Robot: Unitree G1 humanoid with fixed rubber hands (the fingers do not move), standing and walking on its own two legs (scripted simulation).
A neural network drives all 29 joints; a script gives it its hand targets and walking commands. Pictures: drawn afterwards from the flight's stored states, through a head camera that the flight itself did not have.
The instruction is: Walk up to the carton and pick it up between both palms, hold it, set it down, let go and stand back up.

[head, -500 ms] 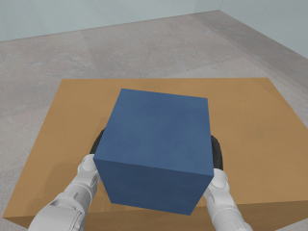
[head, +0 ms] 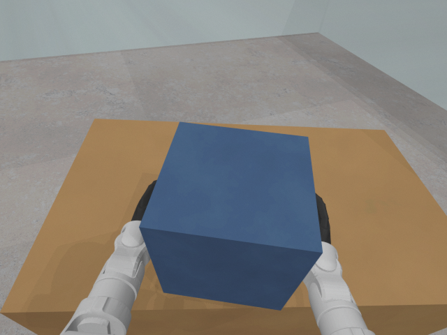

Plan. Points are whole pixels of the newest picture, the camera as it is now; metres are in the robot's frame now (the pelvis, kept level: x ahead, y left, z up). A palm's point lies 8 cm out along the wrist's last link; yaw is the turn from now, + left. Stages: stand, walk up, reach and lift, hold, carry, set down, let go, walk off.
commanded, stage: reach and lift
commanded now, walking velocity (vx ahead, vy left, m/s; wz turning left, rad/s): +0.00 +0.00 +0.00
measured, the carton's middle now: (231, 219) +0.35 -0.04 +0.04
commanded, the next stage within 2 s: none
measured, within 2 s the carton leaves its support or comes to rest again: neither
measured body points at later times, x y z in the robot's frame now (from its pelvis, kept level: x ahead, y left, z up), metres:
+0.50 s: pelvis -0.02 +0.00 +0.00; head -0.03 +0.02 +0.45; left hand +0.35 +0.13 +0.07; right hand +0.32 -0.20 +0.07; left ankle -0.03 +0.11 -0.74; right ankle -0.03 -0.13 -0.74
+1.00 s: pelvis -0.03 -0.01 +0.00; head -0.05 +0.02 +0.45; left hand +0.35 +0.15 +0.11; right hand +0.34 -0.18 +0.12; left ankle -0.03 +0.11 -0.74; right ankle -0.03 -0.13 -0.74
